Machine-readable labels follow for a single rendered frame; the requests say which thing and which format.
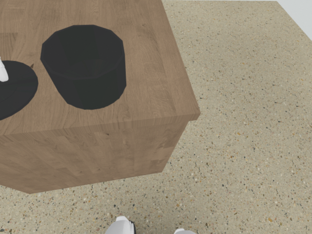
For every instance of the table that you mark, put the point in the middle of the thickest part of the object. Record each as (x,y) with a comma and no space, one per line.
(49,144)

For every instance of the robot left shin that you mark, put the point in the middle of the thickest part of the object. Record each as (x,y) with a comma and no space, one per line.
(121,218)

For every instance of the lid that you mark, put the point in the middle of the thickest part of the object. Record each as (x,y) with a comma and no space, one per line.
(19,90)

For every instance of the pot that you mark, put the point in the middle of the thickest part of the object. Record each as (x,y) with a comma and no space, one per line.
(86,63)

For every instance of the left robot thigh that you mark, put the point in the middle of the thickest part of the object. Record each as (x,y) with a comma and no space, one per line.
(121,227)

